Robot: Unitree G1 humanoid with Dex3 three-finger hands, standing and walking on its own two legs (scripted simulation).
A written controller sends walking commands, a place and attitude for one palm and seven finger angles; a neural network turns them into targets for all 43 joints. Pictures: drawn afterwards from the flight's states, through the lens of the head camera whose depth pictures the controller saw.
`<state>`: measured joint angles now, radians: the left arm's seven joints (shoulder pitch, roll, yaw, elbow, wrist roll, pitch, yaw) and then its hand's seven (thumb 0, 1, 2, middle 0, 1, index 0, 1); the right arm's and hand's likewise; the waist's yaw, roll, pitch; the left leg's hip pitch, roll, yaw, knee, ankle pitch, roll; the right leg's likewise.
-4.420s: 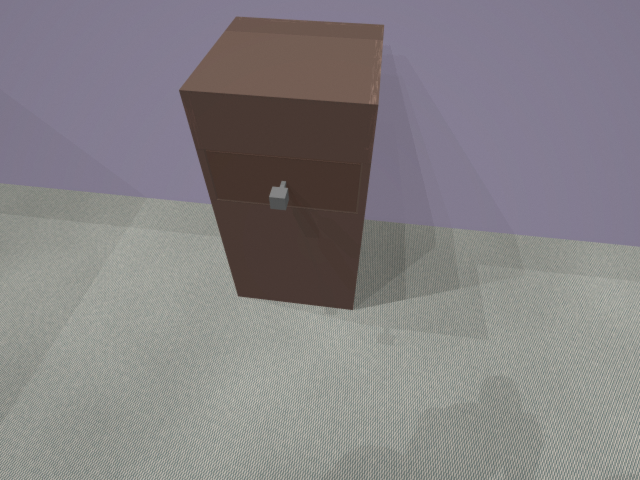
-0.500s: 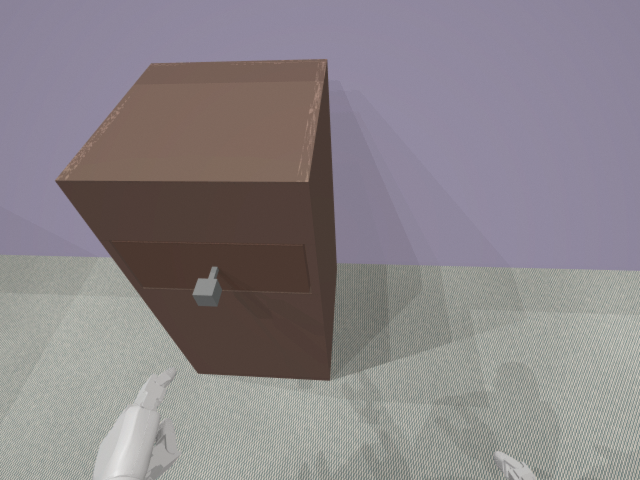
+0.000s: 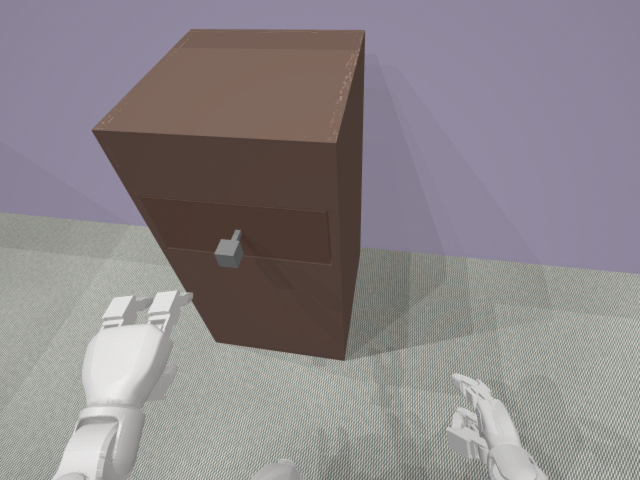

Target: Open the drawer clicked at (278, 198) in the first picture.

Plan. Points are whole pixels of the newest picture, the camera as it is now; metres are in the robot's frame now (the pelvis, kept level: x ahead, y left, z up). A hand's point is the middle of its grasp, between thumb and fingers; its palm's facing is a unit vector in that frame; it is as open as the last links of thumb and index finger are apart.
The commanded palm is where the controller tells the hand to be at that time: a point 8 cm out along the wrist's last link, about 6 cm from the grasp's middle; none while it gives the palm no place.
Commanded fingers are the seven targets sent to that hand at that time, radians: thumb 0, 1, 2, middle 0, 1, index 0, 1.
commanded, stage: raise the hand with hooked fingers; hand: left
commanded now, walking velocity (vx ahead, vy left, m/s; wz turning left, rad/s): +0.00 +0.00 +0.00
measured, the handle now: (232, 246) +0.55 +0.27 -0.13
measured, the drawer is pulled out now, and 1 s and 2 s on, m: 0.00 0.00 0.00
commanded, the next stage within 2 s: move the hooked fingers above the handle in 1.22 s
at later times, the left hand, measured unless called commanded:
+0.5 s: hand (133, 303) +0.29 +0.27 +0.08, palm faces +0.09 -0.11 -0.99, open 13.0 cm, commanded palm +0.26 +0.27 +0.14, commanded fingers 0.00 -0.50 0.30 -0.30 -1.20 -0.30 -1.20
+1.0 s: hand (121, 255) +0.32 +0.28 +0.13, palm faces +0.01 -0.09 -1.00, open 13.8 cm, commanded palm +0.30 +0.28 +0.18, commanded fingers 0.00 -0.50 0.30 -0.30 -1.20 -0.30 -1.20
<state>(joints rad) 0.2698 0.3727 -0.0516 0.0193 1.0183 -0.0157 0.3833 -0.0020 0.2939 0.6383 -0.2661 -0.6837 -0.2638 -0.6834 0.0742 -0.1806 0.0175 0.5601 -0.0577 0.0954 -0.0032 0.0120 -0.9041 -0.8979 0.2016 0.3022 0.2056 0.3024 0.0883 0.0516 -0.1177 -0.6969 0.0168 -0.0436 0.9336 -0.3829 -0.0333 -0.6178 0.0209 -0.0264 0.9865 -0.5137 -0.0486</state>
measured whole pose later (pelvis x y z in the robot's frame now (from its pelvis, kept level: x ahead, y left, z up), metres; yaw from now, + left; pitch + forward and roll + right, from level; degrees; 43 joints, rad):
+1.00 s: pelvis +0.02 +0.04 +0.05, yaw -1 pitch +2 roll +0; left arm -0.07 0.49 -0.04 0.07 0.92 -0.02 0.04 -0.01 -0.49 0.30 -0.32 -1.20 -0.32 -1.20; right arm 0.15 -0.23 0.00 0.61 0.00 0.13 -0.02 0.01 -0.90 -0.90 0.20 0.30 0.21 0.30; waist 0.07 0.07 -0.02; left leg -0.37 -0.01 -0.01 0.56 -0.24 0.01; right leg -0.27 -0.01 0.01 0.56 -0.33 0.01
